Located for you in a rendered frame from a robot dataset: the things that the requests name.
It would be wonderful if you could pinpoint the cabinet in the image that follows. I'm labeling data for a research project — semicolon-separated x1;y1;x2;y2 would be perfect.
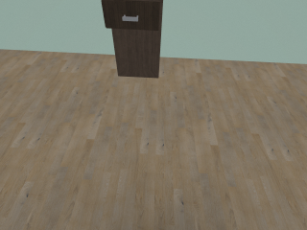
111;0;163;79

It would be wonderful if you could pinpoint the handle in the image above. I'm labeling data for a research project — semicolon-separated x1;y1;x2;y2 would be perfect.
122;14;139;22

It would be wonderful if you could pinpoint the drawer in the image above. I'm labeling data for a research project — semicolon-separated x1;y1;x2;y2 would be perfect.
101;0;160;31

